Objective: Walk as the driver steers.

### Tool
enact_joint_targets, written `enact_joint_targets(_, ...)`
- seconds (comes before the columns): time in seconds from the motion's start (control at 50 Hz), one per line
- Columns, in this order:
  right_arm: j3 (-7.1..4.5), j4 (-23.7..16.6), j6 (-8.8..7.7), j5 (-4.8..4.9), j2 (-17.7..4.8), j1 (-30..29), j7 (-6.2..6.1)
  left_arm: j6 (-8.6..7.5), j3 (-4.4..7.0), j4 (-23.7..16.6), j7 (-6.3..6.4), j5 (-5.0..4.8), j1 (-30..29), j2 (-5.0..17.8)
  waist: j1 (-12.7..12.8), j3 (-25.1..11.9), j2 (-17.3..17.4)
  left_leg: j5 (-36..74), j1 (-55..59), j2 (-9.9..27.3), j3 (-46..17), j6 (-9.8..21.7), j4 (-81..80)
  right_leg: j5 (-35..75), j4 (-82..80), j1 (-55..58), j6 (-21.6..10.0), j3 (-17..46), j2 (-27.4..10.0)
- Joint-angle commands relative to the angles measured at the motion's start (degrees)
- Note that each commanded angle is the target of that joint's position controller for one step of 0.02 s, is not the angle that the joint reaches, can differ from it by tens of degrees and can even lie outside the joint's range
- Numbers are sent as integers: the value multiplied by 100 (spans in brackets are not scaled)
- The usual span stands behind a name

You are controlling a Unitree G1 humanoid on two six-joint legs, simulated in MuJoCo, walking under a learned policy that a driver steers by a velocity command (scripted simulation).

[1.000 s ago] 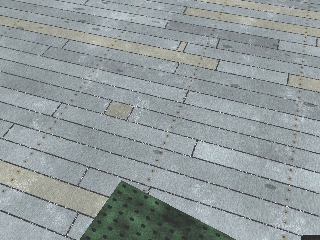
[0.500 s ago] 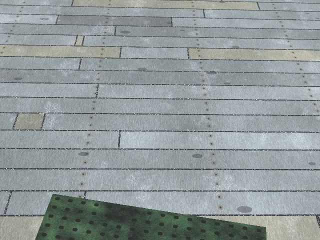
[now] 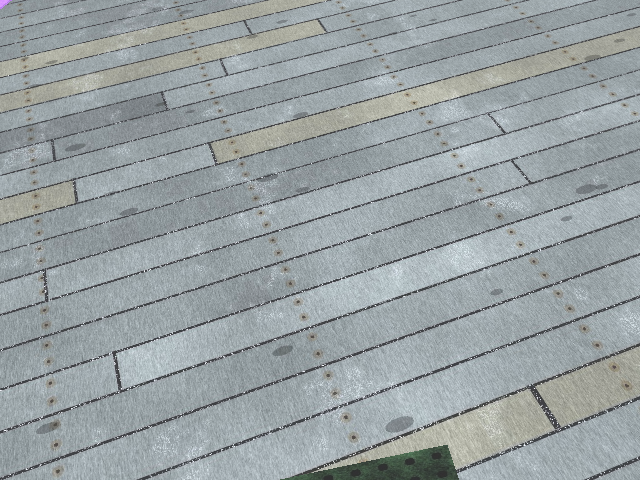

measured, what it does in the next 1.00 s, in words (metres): walks ahead, turning left: left foot, then right foot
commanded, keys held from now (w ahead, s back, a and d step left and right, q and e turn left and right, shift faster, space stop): w+q+shift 0.68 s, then w+shift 0.18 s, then w+e+shift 0.14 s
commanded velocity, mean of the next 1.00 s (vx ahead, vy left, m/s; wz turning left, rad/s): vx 0.85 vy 0.00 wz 0.58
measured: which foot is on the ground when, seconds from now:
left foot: up 0.00-0.28, down 0.30-0.70, up 0.72-1.00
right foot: down 0.00-0.30, up 0.32-0.70, down 0.72-1.00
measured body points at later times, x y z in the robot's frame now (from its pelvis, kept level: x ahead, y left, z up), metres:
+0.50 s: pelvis +0.23 +0.14 -0.01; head +0.25 +0.16 +0.44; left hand +0.30 +0.43 -0.11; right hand +0.34 -0.13 -0.11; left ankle +0.14 +0.17 -0.75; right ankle +0.32 -0.01 -0.67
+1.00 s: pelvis +0.63 +0.32 -0.01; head +0.65 +0.34 +0.44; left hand +0.39 +0.49 -0.13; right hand +0.97 +0.30 -0.06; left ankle +0.64 +0.50 -0.69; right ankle +0.63 +0.18 -0.75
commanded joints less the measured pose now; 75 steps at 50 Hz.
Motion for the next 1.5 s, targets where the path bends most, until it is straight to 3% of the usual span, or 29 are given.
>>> enact_joint_targets(0.02,-57,-599,-229,81,-524,-579,73,-273,287,-139,-18,50,295,1093,416,-123,-1052,216,-670,213,-104,218,-484,-2324,-1546,726,-958,1665,-1833)
enact_joint_targets(0.1,-15,-713,-323,130,-417,-568,104,-461,285,75,-43,-9,533,1064,484,226,-809,120,-1389,292,-296,427,-567,-2214,-1741,1293,-917,1479,-2126)
enact_joint_targets(0.12,-8,-619,-119,-420,-434,-582,341,-363,255,140,-92,379,838,1029,523,100,-648,-69,-845,-9,12,409,-730,-2506,-1920,1020,-729,1023,-1897)
enact_joint_targets(0.18,-15,-688,3,-244,-423,-586,577,-359,287,93,-105,308,557,1093,362,372,-954,-110,-242,24,357,568,-1053,-2306,-1996,584,-479,368,-1811)
enact_joint_targets(0.26,24,-627,-23,-209,-418,-222,527,-344,319,159,-76,280,459,1138,23,306,-565,-364,786,-149,726,1047,-1688,-1624,-1403,505,-389,-273,-1884)
enact_joint_targets(0.3,-180,90,-114,-290,-864,1884,373,-337,194,109,-55,369,329,844,-939,-627,475,-1189,3404,-399,210,1386,-2084,1279,1855,-648,-154,-1373,-1216)
enact_joint_targets(0.32,-331,114,-171,-311,-1654,2415,284,-390,-24,-324,-117,351,84,182,-971,-769,2136,-3444,4426,1080,-2941,1960,-3385,-902,3937,-2732,187,-1378,-339)
enact_joint_targets(0.34,-286,-111,-173,-213,-1577,2006,262,-466,3,-534,-139,418,-463,397,-930,-527,1778,-3603,4614,1372,-4899,2230,-4286,-1441,4799,-4174,241,-239,103)
enact_joint_targets(0.4,-177,-96,-161,-163,-1090,1638,161,-580,27,-266,-241,450,-340,777,-484,-17,-251,-1456,3651,878,-2864,1871,-3767,-377,4415,-3704,253,-11,-795)
enact_joint_targets(0.5,-97,-11,-331,-97,-959,1460,108,-219,-109,-407,-322,422,-676,617,-178,534,141,-273,2303,170,-2187,1960,-4395,58,3267,-3108,633,-437,-647)
enact_joint_targets(0.62,-186,284,-413,-31,-1110,1625,29,-318,-238,-813,-332,229,-1756,540,-461,479,348,2712,2431,243,-2224,1738,-4245,1405,1116,-1910,509,-499,-303)
enact_joint_targets(0.68,-268,295,-442,-42,-1450,1207,9,-340,-45,-409,-156,170,-327,998,264,-476,287,5013,2423,105,-2048,1264,-2833,717,864,529,281,-491,111)
enact_joint_targets(0.7,-281,312,-460,-112,-1552,976,40,-331,83,-95,-30,129,934,1201,981,-1080,249,5189,2066,-7,-1906,1152,-1452,427,966,1846,210,-606,10)
enact_joint_targets(0.72,-178,322,-540,-187,-1142,877,32,-349,241,208,121,226,2196,1442,1487,-1630,18,4215,1251,-299,-1657,1104,274,-679,1146,3167,102,-39,-680)
enact_joint_targets(0.74,103,152,-567,-42,42,1425,39,-417,324,293,157,507,2440,1821,968,-2192,-1871,-925,-264,-1064,-1270,1033,2444,-3478,170,4146,-321,2743,-2368)
enact_joint_targets(0.76,189,29,-540,-12,-191,1621,90,-395,325,181,65,410,1667,1735,504,-2186,-2344,-1055,-795,-1021,-1056,1094,2982,-4302,-1258,3495,-556,5148,-2684)
enact_joint_targets(0.8,138,195,-394,-267,-609,929,145,-388,188,163,-37,312,689,803,305,-693,-567,-37,-760,-323,-709,1048,2717,-3222,-1086,1794,-688,3370,-2240)
enact_joint_targets(0.82,141,133,-355,-341,-589,504,208,-407,155,316,-47,340,818,694,353,-425,-273,-72,-669,-217,-657,1016,2456,-2282,-1077,1372,-633,2640,-1962)
enact_joint_targets(0.92,374,-437,-247,-449,-146,-379,366,-644,43,1071,-108,142,1446,542,-27,420,-708,-159,-1238,49,-745,803,1270,-1108,-1708,561,-868,1569,-1630)
enact_joint_targets(0.98,510,-747,-345,-447,-226,-1376,471,-666,52,1075,-144,86,1417,510,59,777,-241,823,-662,186,-28,537,-486,117,-2116,-93,-808,733,-1114)
enact_joint_targets(1.08,439,-668,-396,-339,-486,-1294,370,-675,233,1252,-184,4,1620,1237,-134,262,-361,1163,1387,-279,229,632,-1735,3280,-1581,406,-661,485,-1346)
enact_joint_targets(1.12,234,-163,-421,-413,-796,286,176,-610,263,1336,-163,30,1664,1368,-887,-768,-289,568,3317,-509,295,716,-1885,4110,770,284,-471,222,-1005)
enact_joint_targets(1.14,67,22,-442,-506,-1178,1265,30,-620,200,1266,-168,38,1579,1105,-1308,-1305,-66,-452,4641,390,-504,778,-1881,2823,2520,-812,-389,101,-618)
enact_joint_targets(1.16,-37,35,-472,-697,-1581,1633,-46,-617,-10,1039,-142,-72,2010,34,-874,-2013,1379,-2758,5624,2214,-3063,969,-2628,-1523,4671,-2250,-310,-6,-125)
enact_joint_targets(1.18,-59,-45,-398,-525,-1513,1401,-38,-542,53,875,-123,-159,1893,406,-791,-2160,1414,-3437,5084,2462,-4655,1139,-3715,-1178,5426,-2689,-404,169,-100)
enact_joint_targets(1.22,85,-18,-432,-405,-626,523,-7,-411,94,898,-165,-13,1142,521,-447,-530,455,-1848,3704,1867,-2711,1107,-3639,-246,5160,-2986,-354,50,-669)
enact_joint_targets(1.3,210,417,-605,-234,-36,721,37,-84,81,838,-341,148,700,113,-77,152,384,284,2669,1212,-617,769,-3996,-133,4813,-2707,-227,-4,-1032)
enact_joint_targets(1.44,147,711,-764,-230,-298,729,-17,-29,-126,-7,-638,170,-987,94,140,793,55,2516,2429,885,1422,645,-4673,1488,2549,-2507,-398,-964,-817)
enact_joint_targets(1.5,53,734,-701,-232,-843,965,-109,-38,-120,58,-637,142,-777,283,410,471,275,6553,3185,997,1749,466,-3710,1284,1888,-1501,-715,-1581,-130)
